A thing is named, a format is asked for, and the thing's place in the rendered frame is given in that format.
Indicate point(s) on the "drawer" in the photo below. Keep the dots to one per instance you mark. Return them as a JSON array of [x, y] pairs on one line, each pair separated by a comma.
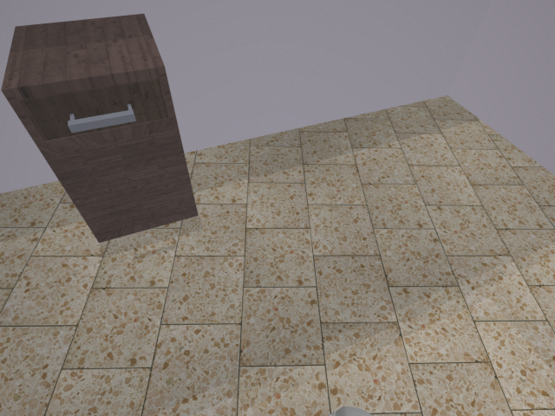
[[50, 113]]

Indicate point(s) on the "cabinet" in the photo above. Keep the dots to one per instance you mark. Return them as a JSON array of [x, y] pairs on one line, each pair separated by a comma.
[[122, 180]]

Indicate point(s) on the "handle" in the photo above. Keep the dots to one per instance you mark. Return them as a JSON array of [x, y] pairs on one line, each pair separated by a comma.
[[99, 121]]

